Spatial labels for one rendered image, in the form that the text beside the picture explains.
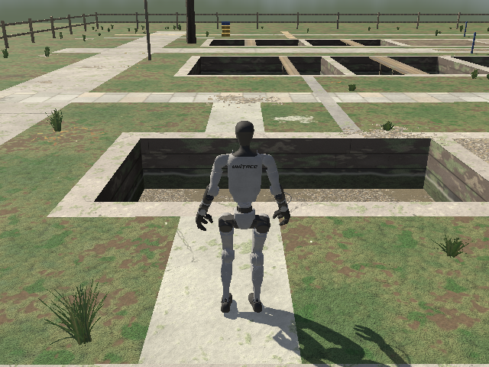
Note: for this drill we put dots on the robot right hand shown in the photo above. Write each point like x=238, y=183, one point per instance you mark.
x=280, y=214

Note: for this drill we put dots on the robot right forearm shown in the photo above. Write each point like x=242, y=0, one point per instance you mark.
x=281, y=200

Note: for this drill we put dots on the robot left forearm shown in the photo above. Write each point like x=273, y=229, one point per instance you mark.
x=205, y=203

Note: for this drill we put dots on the right robot upper arm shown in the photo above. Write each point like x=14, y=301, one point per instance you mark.
x=269, y=162

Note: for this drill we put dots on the robot head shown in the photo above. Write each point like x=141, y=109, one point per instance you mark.
x=244, y=131

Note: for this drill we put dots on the robot left hand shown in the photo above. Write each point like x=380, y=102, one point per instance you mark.
x=200, y=219

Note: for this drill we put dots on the left robot upper arm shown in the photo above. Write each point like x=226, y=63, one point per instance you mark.
x=216, y=174

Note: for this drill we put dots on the robot right shin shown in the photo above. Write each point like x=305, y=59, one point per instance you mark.
x=257, y=273

